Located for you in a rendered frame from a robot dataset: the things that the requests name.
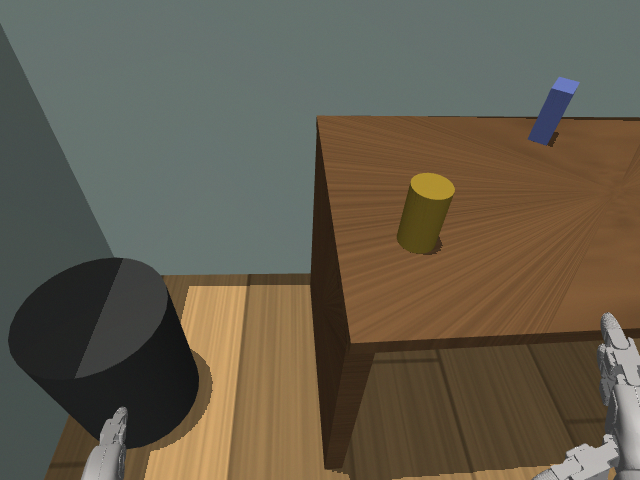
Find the right robot hand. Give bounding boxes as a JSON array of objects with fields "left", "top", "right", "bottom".
[{"left": 531, "top": 312, "right": 640, "bottom": 480}]

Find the desk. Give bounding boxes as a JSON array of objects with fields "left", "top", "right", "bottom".
[{"left": 310, "top": 116, "right": 640, "bottom": 470}]

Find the left robot hand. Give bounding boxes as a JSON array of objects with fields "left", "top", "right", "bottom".
[{"left": 81, "top": 407, "right": 128, "bottom": 480}]

